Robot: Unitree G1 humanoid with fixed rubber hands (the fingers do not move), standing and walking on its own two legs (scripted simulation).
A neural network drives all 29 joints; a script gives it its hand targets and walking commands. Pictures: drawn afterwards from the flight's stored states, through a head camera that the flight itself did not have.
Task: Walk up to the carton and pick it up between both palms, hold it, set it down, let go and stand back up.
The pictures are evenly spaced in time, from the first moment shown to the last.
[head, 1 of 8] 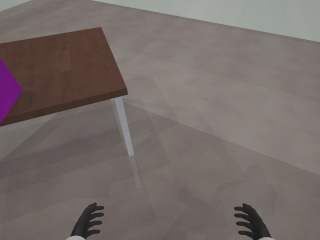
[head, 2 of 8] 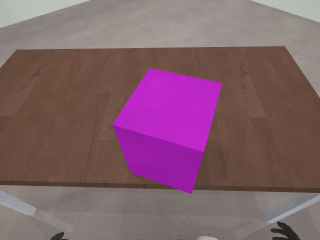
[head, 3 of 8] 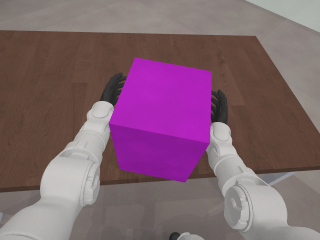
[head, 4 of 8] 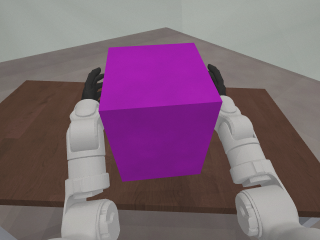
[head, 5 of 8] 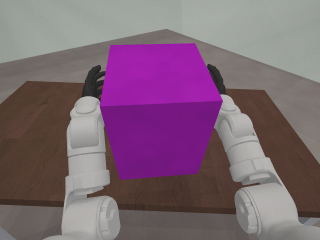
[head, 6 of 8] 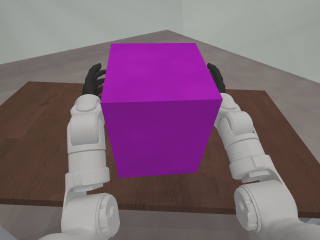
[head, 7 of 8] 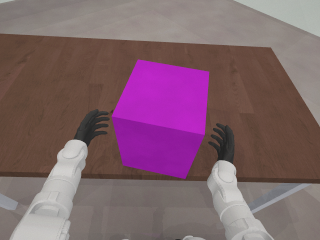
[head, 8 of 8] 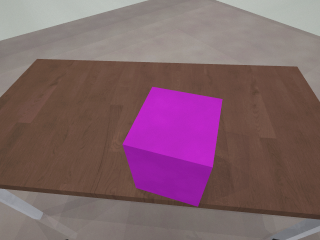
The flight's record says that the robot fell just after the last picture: no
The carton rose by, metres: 0.21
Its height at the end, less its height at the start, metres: +0.00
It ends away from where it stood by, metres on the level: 0.02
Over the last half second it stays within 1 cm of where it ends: yes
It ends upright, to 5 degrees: yes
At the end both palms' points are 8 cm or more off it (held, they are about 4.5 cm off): yes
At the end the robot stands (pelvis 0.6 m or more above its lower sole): yes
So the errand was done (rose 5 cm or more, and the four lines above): yes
